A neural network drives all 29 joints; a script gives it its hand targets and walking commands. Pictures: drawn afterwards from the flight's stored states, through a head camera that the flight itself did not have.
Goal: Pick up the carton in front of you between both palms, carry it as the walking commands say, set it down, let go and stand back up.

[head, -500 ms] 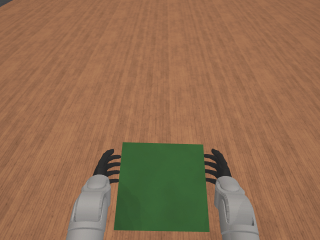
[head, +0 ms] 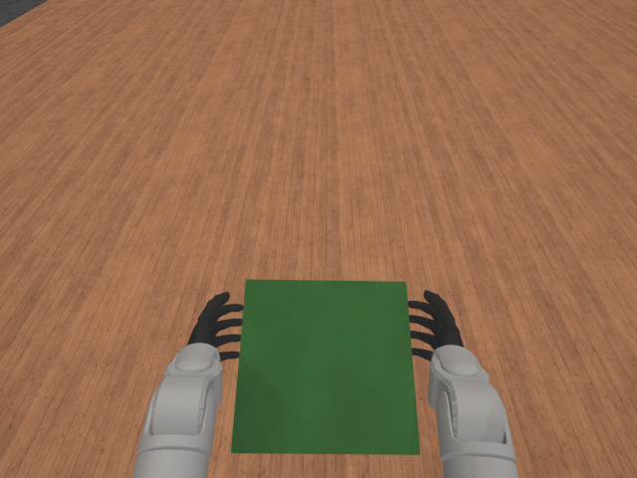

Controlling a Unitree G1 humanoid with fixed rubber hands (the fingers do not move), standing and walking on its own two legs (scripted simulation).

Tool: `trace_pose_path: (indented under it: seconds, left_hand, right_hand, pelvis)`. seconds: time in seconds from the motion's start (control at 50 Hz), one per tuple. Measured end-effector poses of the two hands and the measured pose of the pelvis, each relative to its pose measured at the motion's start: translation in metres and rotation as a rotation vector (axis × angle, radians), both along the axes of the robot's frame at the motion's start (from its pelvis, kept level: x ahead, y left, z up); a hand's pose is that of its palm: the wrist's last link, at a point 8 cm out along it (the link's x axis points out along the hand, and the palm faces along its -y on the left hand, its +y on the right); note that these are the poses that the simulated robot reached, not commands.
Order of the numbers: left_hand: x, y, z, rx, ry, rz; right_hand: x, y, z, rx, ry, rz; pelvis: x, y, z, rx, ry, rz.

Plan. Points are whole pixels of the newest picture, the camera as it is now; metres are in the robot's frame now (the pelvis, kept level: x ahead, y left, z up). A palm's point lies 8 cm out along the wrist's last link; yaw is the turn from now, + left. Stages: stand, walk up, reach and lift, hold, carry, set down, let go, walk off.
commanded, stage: carry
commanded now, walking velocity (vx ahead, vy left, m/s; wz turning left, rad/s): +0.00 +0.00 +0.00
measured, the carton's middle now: (323, 368) +0.32 +0.00 -0.08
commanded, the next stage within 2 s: hold in 1.06 s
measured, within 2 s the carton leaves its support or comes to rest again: neither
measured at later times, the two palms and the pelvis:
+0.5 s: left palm (176, 381) +0.25 +0.17 +0.03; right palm (425, 368) +0.26 -0.13 +0.03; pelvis -0.02 +0.02 +0.00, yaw +1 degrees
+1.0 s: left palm (159, 404) +0.22 +0.18 +0.03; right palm (419, 390) +0.24 -0.11 +0.03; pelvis -0.05 +0.03 +0.00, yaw +1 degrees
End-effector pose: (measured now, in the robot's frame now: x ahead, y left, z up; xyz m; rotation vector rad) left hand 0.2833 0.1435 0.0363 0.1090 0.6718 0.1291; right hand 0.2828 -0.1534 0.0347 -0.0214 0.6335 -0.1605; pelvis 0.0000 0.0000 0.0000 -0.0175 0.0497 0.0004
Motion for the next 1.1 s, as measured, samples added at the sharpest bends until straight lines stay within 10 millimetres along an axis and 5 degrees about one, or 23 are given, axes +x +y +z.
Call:
trace_pose_path:
  seconds: [0.18, 0.76, 1.1]
  left_hand:
    - [-0.004, 0.008, -0.021, -0.02, 0.049, 0.036]
    - [-0.052, 0.038, -0.006, -0.042, 0.024, 0.054]
    - [-0.06, 0.04, -0.003, -0.017, 0.023, 0.045]
  right_hand:
    - [0.007, 0.009, -0.011, -0.024, 0.045, 0.046]
    - [-0.037, 0.038, 0.006, -0.034, 0.021, 0.054]
    - [-0.048, 0.04, 0.001, -0.02, 0.021, 0.052]
  pelvis:
    - [0.003, -0.002, -0.004, 0.002, 0.011, 0.012]
    - [-0.047, 0.025, -0.001, 0.009, -0.028, 0.017]
    - [-0.053, 0.029, -0.002, 0.011, -0.025, 0.022]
